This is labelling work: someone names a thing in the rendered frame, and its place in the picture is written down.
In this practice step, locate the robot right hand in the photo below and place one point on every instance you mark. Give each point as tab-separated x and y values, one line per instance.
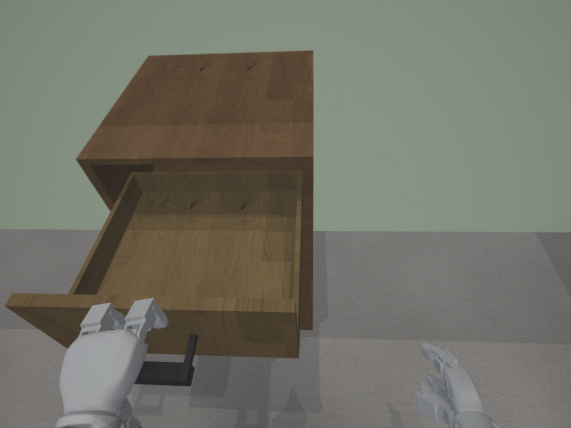
441	400

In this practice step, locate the handle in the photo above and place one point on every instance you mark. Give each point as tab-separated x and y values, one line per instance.
170	373

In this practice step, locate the cabinet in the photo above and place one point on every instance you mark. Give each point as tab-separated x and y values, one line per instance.
213	112

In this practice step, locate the right robot forearm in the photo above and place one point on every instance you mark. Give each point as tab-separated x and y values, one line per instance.
473	419

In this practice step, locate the drawer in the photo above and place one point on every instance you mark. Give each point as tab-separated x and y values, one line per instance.
220	251

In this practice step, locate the robot left hand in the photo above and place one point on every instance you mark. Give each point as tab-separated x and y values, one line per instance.
101	366

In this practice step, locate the left robot forearm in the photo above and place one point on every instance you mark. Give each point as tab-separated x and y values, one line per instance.
89	419

